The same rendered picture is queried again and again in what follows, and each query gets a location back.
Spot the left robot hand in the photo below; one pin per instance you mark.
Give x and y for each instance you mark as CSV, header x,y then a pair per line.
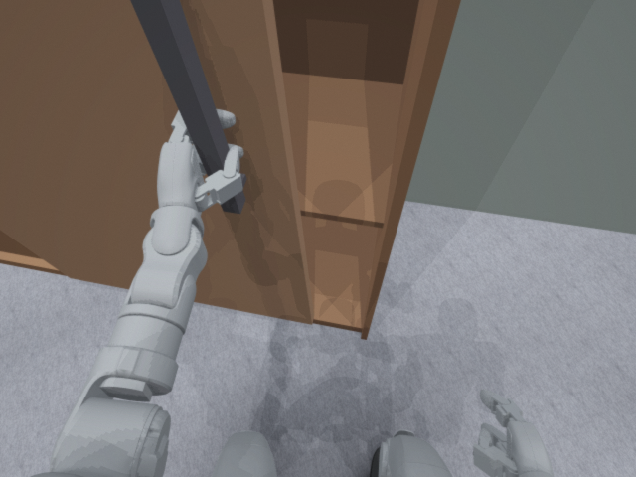
x,y
180,170

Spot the left robot forearm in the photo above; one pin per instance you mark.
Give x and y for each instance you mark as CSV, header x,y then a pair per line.
x,y
140,359

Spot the robot thigh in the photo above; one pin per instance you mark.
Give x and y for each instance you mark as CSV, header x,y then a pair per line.
x,y
408,456
245,454

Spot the robot left thigh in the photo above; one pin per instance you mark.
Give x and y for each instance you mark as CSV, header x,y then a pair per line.
x,y
245,454

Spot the robot left upper arm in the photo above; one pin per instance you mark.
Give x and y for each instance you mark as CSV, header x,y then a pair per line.
x,y
114,438

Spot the wardrobe door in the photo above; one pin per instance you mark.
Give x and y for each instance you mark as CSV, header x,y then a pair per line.
x,y
84,113
9,245

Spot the right robot hand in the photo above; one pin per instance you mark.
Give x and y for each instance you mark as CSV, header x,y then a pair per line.
x,y
521,450

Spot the robot right thigh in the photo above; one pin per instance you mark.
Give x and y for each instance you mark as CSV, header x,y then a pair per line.
x,y
408,456

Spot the handle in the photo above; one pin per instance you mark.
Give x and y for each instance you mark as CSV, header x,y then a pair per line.
x,y
167,31

